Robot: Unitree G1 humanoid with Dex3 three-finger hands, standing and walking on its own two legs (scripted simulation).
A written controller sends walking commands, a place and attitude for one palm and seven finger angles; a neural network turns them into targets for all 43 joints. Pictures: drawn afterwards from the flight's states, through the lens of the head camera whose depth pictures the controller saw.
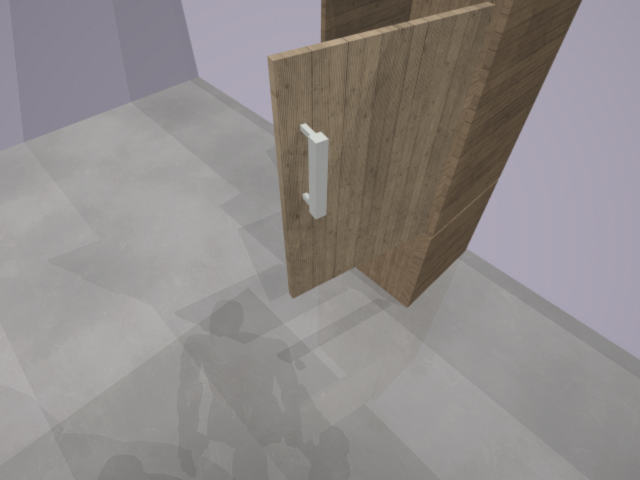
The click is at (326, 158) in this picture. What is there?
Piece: cupboard door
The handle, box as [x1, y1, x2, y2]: [300, 123, 328, 218]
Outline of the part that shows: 305,123 300,125 300,130 308,138 309,193 302,194 302,196 309,205 309,211 315,218 324,215 326,210 328,139 321,132 315,133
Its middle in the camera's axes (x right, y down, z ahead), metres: -0.02 -0.11 +0.66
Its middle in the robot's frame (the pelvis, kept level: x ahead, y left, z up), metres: +0.58 +0.05 +0.05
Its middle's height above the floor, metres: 0.83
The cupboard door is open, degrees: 78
